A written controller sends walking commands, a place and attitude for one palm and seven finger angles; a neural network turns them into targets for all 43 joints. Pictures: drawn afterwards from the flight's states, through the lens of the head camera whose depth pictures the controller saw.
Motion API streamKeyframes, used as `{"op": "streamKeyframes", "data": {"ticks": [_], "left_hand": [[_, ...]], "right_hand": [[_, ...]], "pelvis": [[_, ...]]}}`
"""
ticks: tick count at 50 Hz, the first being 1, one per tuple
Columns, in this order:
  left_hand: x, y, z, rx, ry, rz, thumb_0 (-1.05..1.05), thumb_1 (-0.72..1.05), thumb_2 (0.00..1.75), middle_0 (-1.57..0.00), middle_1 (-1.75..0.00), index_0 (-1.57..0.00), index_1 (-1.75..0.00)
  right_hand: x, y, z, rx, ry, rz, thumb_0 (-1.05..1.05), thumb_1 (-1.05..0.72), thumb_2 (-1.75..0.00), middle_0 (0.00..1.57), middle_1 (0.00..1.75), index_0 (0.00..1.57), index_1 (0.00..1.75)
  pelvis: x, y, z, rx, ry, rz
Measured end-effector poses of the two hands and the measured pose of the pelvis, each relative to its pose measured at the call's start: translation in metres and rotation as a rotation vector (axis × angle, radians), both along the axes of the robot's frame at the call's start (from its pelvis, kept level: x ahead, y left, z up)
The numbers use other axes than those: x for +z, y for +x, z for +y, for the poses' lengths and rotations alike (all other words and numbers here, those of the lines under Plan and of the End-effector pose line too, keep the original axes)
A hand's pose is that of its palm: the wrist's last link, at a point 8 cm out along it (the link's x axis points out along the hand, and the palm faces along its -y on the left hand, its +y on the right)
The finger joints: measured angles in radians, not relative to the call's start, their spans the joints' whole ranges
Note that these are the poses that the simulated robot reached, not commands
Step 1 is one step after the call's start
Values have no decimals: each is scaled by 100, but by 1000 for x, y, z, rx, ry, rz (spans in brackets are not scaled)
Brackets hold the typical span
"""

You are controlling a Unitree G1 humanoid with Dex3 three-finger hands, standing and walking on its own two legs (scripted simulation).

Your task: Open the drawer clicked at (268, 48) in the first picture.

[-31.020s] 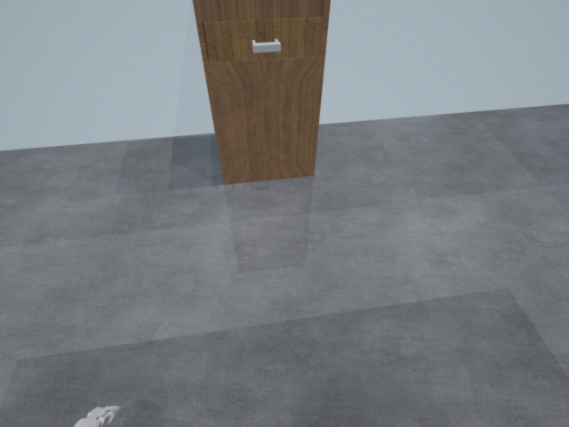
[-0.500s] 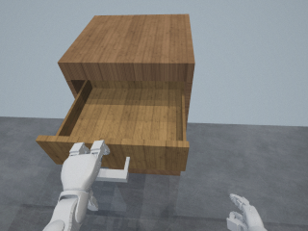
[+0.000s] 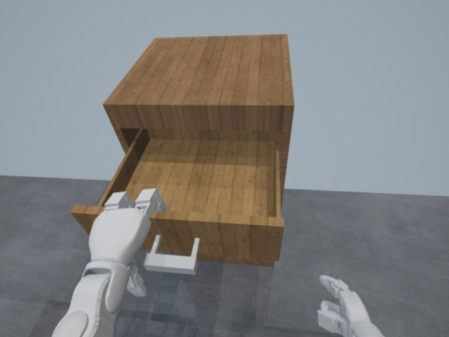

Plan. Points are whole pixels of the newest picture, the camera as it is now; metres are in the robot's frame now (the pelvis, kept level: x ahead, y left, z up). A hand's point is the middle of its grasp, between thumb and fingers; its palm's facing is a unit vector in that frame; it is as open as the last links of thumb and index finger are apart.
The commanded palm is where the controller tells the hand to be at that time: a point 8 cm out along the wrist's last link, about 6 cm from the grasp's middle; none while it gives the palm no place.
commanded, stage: lift the hand off the handle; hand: left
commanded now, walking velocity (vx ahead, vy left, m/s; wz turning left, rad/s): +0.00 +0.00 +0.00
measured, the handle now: (174, 252) +0.29 +0.16 -0.03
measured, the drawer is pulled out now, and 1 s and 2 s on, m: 0.28 0.28 0.28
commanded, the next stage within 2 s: draw the hand back to the body in 0.32 s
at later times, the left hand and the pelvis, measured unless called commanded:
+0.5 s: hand (130, 244) +0.23 +0.18 +0.10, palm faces +0.05 -0.17 -0.98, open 13.9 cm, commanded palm +0.21 +0.19 +0.17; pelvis +0.00 -0.01 +0.01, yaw +0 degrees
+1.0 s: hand (94, 252) +0.20 +0.22 +0.12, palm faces +0.10 -0.10 -0.99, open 13.9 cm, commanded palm +0.17 +0.22 +0.18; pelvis +0.00 -0.01 +0.01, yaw +0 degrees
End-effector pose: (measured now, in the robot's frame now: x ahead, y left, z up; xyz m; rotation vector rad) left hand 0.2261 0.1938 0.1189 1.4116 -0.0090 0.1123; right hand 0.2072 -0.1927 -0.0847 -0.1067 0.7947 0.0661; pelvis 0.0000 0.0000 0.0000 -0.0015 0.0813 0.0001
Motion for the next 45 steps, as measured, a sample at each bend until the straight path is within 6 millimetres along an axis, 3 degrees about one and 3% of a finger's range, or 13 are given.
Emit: {"op": "streamKeyframes", "data": {"ticks": [13, 26, 36, 45], "left_hand": [[40, -7, 5, -19, 6, -31, -1, -50, 30, -32, -120, -32, -120], [33, -19, -2, -52, 3, 15, -1, -50, 30, -32, -120, -32, -120], [45, -23, 25, 42, 22, 2, -1, -50, 30, -32, -120, -32, -120], [45, -42, 20, -32, 13, 29, -1, -49, 30, -32, -120, -32, -120]], "right_hand": [[13, 5, -14, -5, -14, -27, 1, -91, -90, 20, 30, 19, 30], [13, 0, -15, 12, -26, -25, 1, -91, -90, 20, 30, 19, 30], [9, -4, -16, 0, -7, -10, 1, -91, -90, 20, 30, 19, 30], [15, 0, -22, 7, -49, -32, 1, -91, -90, 20, 30, 19, 30]], "pelvis": [[7, 1, -5, -4, 2, -27], [8, -5, -9, -2, 1, -32], [9, -5, -11, 1, 2, -36], [9, -2, -8, 1, -4, -32]]}}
